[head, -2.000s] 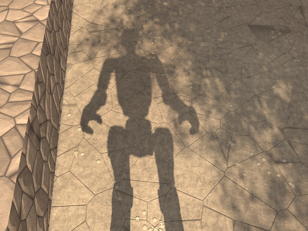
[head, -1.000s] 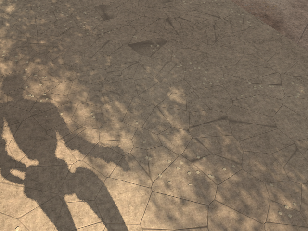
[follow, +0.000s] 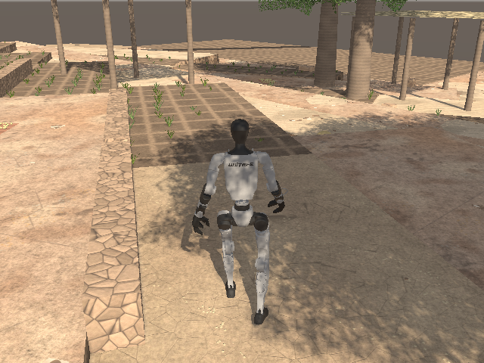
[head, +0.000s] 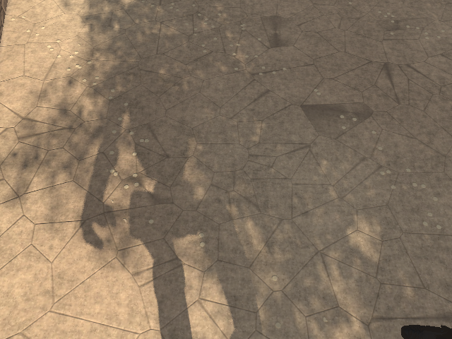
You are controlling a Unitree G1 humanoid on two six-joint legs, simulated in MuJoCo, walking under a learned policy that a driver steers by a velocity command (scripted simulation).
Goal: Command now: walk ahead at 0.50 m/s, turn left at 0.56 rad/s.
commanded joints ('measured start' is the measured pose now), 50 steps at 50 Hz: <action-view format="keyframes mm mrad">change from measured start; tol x32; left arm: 1 -17 79 -11 -143 3 -73 -16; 18 -368 85 -12 -242 6 -75 -35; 25 93 244 58 -132 20 -86 -37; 50 112 116 -22 -62 -16 -57 -20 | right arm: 1 353 -276 -88 -23 -2 -16 -16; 43 -110 -57 11 -107 -4 -53 -13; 50 339 -189 -46 -6 -27 -41 -29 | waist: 1 -144 167 -455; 22 -23 131 -96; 25 13 -358 -395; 43 50 -98 -19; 50 -152 188 -367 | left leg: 1 937 334 -913 -327 -281 332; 8 370 170 -404 -407 228 207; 21 389 138 -479 -236 28 84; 27 -268 -6 -229 674 -334 -89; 47 379 0 -24 -173 48 -4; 50 858 390 -731 -321 -258 190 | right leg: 1 -749 125 316 757 -107 -20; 15 -529 66 287 -65 582 40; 22 -326 92 299 -228 438 -47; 25 341 -323 1041 -346 68 -313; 36 -141 -129 425 -518 493 -265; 47 -92 -96 275 -155 852 -147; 50 -753 80 356 592 -73 -59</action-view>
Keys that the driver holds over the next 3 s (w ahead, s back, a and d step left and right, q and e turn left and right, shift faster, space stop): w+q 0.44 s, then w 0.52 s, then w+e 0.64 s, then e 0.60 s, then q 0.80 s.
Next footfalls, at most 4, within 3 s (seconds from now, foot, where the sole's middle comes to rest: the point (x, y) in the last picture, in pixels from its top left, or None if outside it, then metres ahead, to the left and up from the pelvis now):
0.46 right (268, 330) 0.46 -0.09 -0.75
0.94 left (155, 273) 0.61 0.25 -0.75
1.50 right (210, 182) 0.96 0.11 -0.75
1.94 left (165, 132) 1.19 0.29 -0.75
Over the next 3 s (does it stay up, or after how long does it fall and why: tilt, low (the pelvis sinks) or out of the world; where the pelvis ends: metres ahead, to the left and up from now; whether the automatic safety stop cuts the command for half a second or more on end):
stays up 1.05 0.23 0.03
